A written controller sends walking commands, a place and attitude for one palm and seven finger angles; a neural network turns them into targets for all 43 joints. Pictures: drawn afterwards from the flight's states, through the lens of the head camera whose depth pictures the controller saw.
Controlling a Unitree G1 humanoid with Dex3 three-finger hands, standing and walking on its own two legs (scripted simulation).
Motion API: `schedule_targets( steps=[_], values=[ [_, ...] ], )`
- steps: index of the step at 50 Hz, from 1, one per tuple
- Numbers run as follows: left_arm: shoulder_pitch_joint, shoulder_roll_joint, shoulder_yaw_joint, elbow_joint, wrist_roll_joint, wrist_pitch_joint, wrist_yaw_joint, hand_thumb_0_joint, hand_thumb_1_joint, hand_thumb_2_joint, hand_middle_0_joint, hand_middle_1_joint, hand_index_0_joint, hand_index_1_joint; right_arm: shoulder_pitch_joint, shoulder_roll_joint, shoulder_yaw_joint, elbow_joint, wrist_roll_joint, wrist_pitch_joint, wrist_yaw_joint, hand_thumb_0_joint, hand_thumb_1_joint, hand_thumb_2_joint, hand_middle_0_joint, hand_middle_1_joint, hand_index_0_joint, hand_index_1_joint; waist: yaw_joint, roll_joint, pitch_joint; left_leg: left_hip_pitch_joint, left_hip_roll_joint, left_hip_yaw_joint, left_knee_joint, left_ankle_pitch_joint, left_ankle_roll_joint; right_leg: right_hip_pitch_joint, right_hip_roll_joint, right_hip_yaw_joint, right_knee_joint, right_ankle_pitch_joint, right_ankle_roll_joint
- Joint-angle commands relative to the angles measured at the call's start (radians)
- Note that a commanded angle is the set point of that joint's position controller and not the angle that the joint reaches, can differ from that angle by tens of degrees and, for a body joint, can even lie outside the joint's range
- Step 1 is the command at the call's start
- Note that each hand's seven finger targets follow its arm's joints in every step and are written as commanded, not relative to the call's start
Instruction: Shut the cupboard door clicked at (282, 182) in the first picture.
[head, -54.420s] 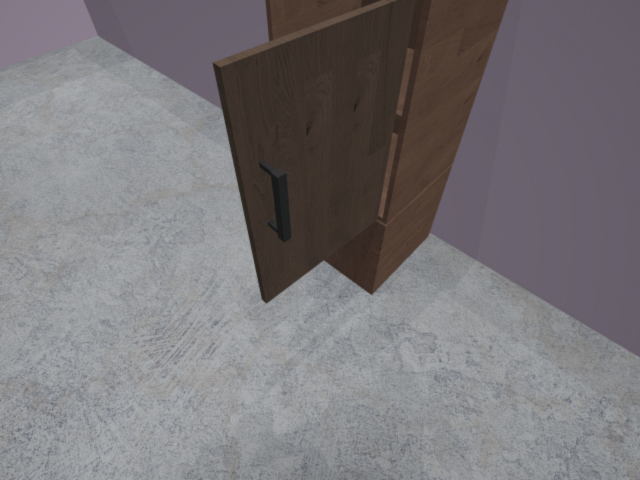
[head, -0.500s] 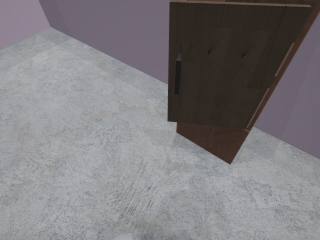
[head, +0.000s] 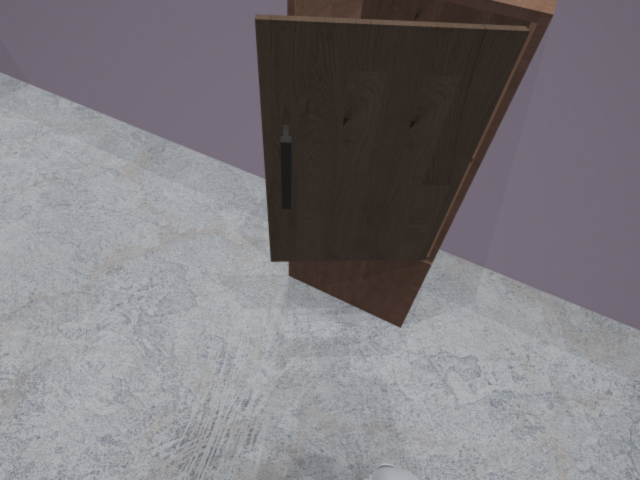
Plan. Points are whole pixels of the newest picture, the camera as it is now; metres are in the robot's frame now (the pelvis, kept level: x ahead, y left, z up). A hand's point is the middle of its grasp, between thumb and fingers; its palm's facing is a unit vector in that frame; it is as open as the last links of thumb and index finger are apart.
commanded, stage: take the last steps up to it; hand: left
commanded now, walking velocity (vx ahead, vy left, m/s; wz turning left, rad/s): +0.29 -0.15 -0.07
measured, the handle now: (286, 168) +0.64 +0.08 -0.02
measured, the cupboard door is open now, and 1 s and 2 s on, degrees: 30 30 30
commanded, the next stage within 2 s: come to a stop and stand still in 0.38 s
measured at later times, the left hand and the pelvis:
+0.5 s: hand out of the picture +0.16 +0.10 -0.21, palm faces +0.05 -0.99 -0.14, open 7.3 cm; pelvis +0.17 -0.08 -0.02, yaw +1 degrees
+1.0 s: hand (272, 409) +0.25 +0.07 -0.17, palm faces +0.07 -0.96 -0.27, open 7.4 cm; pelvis +0.19 -0.12 -0.01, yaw +2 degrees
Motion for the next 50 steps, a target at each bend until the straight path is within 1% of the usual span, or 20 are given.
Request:
schedule_targets(
  steps=[1,4,5,6,8,12,19,21,22,23,24,25,26,30,35,37,38,39,41,50],
  values=[
    [-0.107,0.021,0.001,-0.101,-0.006,-0.047,-0.007,0.0,0.9,0.9,-0.2,-0.3,-0.2,-0.3,0.019,-0.226,-0.057,-0.027,0.001,-0.014,-0.011,0.0,-0.9,-0.9,0.2,0.3,0.2,0.3,-0.005,0.216,0.043,-0.066,0.23,-0.131,-0.116,0.134,0.149,0.07,0.022,-0.051,-0.158,0.008,-0.012],
    [0.099,0.083,0.02,-0.024,-0.004,-0.064,0.005,0.0,0.9,0.9,-0.2,-0.3,-0.2,-0.3,-0.019,-0.21,-0.054,-0.023,0.011,-0.008,-0.002,0.0,-0.9,-0.9,0.2,0.3,0.2,0.3,0.102,0.074,-0.027,-0.237,0.131,-0.045,0.147,0.149,0.083,0.449,0.067,-0.055,-0.348,0.072,-0.05],
    [0.244,0.174,0.041,0.022,0.001,-0.08,0.02,0.0,0.9,0.9,-0.2,-0.3,-0.2,-0.3,-0.03,-0.149,-0.038,-0.038,0.024,-0.011,0.009,0.0,-0.9,-0.9,0.2,0.3,0.2,0.3,0.17,-0.152,-0.118,-0.418,0.028,0.061,0.414,-0.002,0.039,0.665,-0.111,0.146,-0.447,-0.088,-0.114],
    [0.314,0.239,0.05,0.05,-0.007,-0.086,0.038,0.0,0.9,0.9,-0.2,-0.3,-0.2,-0.3,-0.072,-0.088,-0.019,-0.076,0.032,-0.01,0.006,0.0,-0.9,-0.9,0.2,0.3,0.2,0.3,0.181,-0.339,-0.139,-0.558,-0.073,0.02,0.685,-0.385,0.028,0.666,-0.309,0.456,-0.576,-0.099,-0.206],
    [0.192,0.18,0.031,0.024,-0.014,-0.089,0.055,0.0,0.9,0.9,-0.2,-0.3,-0.2,-0.3,-0.09,-0.109,-0.031,-0.066,0.029,-0.007,0.004,0.0,-0.9,-0.9,0.2,0.3,0.2,0.3,0.125,-0.212,-0.067,-0.597,-0.002,-0.116,0.844,-0.248,0.047,0.52,-0.282,0.403,-0.614,-0.074,-0.243],
    [0.026,0.053,-0.009,-0.006,-0.012,-0.104,0.068,0.0,0.9,0.9,-0.2,-0.3,-0.2,-0.3,-0.041,-0.069,-0.026,-0.021,0.01,0.014,0.013,0.0,-0.9,-0.9,0.2,0.3,0.2,0.3,0.013,-0.099,-0.003,-0.444,0.021,-0.097,0.723,-0.11,0.021,0.306,-0.184,0.112,-0.584,0.224,-0.224],
    [0.07,0.05,-0.011,0.043,-0.009,-0.113,0.073,0.0,0.9,0.9,-0.2,-0.3,-0.2,-0.3,-0.074,-0.026,-0.015,-0.038,0.012,0.004,0.019,0.0,-0.9,-0.9,0.2,0.3,0.2,0.3,0.009,-0.059,0.005,-0.297,-0.034,-0.038,0.318,-0.01,0.024,0.323,-0.163,0.099,-0.541,0.3,-0.238],
    [0.046,0.048,-0.009,0.042,-0.02,-0.104,0.071,0.0,0.9,0.9,-0.2,-0.3,-0.2,-0.3,0.003,-0.05,-0.015,-0.013,0.01,-0.006,0.012,0.0,-0.9,-0.9,0.2,0.3,0.2,0.3,-0.033,-0.029,-0.015,-0.139,-0.059,-0.027,0.168,0.124,0.031,0.283,-0.116,0.062,-0.435,0.264,-0.196],
    [0.061,0.021,-0.013,0.041,-0.025,-0.1,0.07,0.0,0.9,0.9,-0.2,-0.3,-0.2,-0.3,0.066,-0.088,-0.023,0.011,0.007,-0.015,0.007,0.0,-0.9,-0.9,0.2,0.3,0.2,0.3,-0.053,0.057,-0.045,0.001,-0.026,-0.101,0.107,0.184,0.046,0.202,-0.063,0.037,-0.289,0.224,-0.159],
    [0.102,-0.026,-0.022,0.03,-0.03,-0.096,0.066,0.0,0.9,0.9,-0.2,-0.3,-0.2,-0.3,0.136,-0.176,-0.041,0.019,-0.006,-0.022,-0.002,0.0,-0.9,-0.9,0.2,0.3,0.2,0.3,-0.066,0.27,-0.087,0.131,0.188,-0.41,0.007,0.23,0.143,0.03,0.047,-0.036,-0.058,-0.012,-0.095],
    [0.082,-0.019,-0.031,0.0,-0.025,-0.094,0.064,0.0,0.9,0.9,-0.2,-0.3,-0.2,-0.3,0.177,-0.234,-0.049,0.018,-0.002,-0.011,-0.01,0.0,-0.9,-0.9,0.2,0.3,0.2,0.3,-0.078,0.318,-0.073,0.137,0.358,-0.617,-0.09,0.281,0.257,-0.072,0.097,-0.04,0.188,-0.332,-0.074],
    [0.061,0.005,-0.023,-0.008,-0.017,-0.087,0.067,0.0,0.9,0.9,-0.2,-0.3,-0.2,-0.3,0.102,-0.215,-0.04,-0.005,0.004,0.001,-0.019,0.0,-0.9,-0.9,0.2,0.3,0.2,0.3,-0.044,0.202,-0.012,0.039,0.359,-0.551,-0.089,0.339,0.289,-0.079,0.046,0.04,0.257,-0.311,-0.07],
    [0.061,-0.005,-0.019,0.013,-0.011,-0.076,0.073,0.0,0.9,0.9,-0.2,-0.3,-0.2,-0.3,0.017,-0.151,-0.018,-0.023,0.008,-0.002,-0.028,0.0,-0.9,-0.9,0.2,0.3,0.2,0.3,-0.006,0.219,0.015,-0.063,0.293,-0.454,-0.088,0.495,0.246,-0.041,0.014,0.074,0.25,-0.239,-0.049],
    [0.118,-0.035,-0.03,0.045,-0.026,-0.049,0.08,0.0,0.9,0.9,-0.2,-0.3,-0.2,-0.3,-0.143,-0.111,0.004,-0.043,0.018,0.001,-0.042,0.0,-0.9,-0.9,0.2,0.3,0.2,0.3,0.058,0.17,-0.059,-0.048,0.185,-0.185,0.01,0.85,0.203,0.147,0.008,0.035,-0.035,-0.154,-0.002],
    [0.141,-0.005,-0.014,0.023,-0.011,-0.035,0.087,0.0,0.9,0.9,-0.2,-0.3,-0.2,-0.3,-0.172,-0.165,-0.042,-0.047,0.029,0.043,-0.03,0.0,-0.9,-0.9,0.2,0.3,0.2,0.3,0.064,0.141,-0.083,-0.064,0.14,-0.141,0.089,0.659,0.155,0.239,0.047,-0.022,-0.217,0.099,-0.012],
    [0.14,0.044,-0.002,0.008,-0.004,-0.04,0.091,0.0,0.9,0.9,-0.2,-0.3,-0.2,-0.3,-0.191,-0.145,-0.053,-0.065,0.032,0.06,-0.023,0.0,-0.9,-0.9,0.2,0.3,0.2,0.3,0.069,0.052,-0.072,-0.133,0.05,-0.093,0.188,0.414,0.088,0.271,-0.019,0.089,-0.294,0.443,-0.045],
    [0.117,0.096,0.004,-0.006,0.004,-0.046,0.092,0.0,0.9,0.9,-0.2,-0.3,-0.2,-0.3,-0.165,-0.111,-0.054,-0.072,0.037,0.066,-0.016,0.0,-0.9,-0.9,0.2,0.3,0.2,0.3,0.058,-0.082,-0.074,-0.193,-0.046,-0.035,0.303,0.171,0.04,0.281,-0.154,0.231,-0.345,0.634,-0.107],
    [0.116,0.142,0.011,-0.011,0.004,-0.052,0.091,0.0,0.9,0.9,-0.2,-0.3,-0.2,-0.3,-0.134,-0.074,-0.049,-0.075,0.037,0.075,-0.008,0.0,-0.9,-0.9,0.2,0.3,0.2,0.3,0.057,-0.187,-0.067,-0.233,-0.137,-0.024,0.461,-0.203,0.011,0.284,-0.29,0.307,-0.433,0.819,-0.199],
    [0.108,0.141,0.015,-0.013,0.001,-0.052,0.102,0.0,0.9,0.9,-0.2,-0.3,-0.2,-0.3,-0.184,-0.064,-0.052,-0.081,0.036,0.096,-0.012,0.0,-0.9,-0.9,0.2,0.3,0.2,0.3,0.082,-0.157,-0.058,-0.316,-0.135,-0.159,0.755,-0.341,0.022,0.272,-0.331,0.339,-0.443,0.849,-0.262],
    [0.063,0.145,0.025,-0.055,0.005,-0.052,0.118,0.0,0.9,0.9,-0.2,-0.3,-0.2,-0.3,-0.228,-0.092,-0.037,-0.107,0.032,0.088,0.016,0.0,-0.9,-0.9,0.2,0.3,0.2,0.3,0.099,-0.167,-0.127,-0.346,-0.115,-0.173,0.569,-0.214,-0.015,0.403,-0.271,0.249,-0.444,0.574,-0.221]
  ],
)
